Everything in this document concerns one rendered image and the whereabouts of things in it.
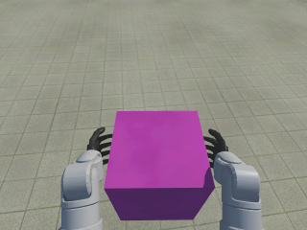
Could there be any left robot forearm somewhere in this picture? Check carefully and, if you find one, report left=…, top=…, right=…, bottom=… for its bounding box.
left=59, top=149, right=105, bottom=230

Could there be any right robot forearm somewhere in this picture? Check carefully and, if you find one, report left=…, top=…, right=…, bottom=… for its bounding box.
left=213, top=151, right=264, bottom=230

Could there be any right robot hand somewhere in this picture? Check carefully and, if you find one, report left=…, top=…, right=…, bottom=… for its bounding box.
left=203, top=128, right=228, bottom=169

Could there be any carton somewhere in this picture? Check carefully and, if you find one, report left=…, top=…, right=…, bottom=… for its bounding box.
left=104, top=110, right=215, bottom=220

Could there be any left robot hand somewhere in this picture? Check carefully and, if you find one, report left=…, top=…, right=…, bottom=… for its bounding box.
left=86, top=126, right=113, bottom=165

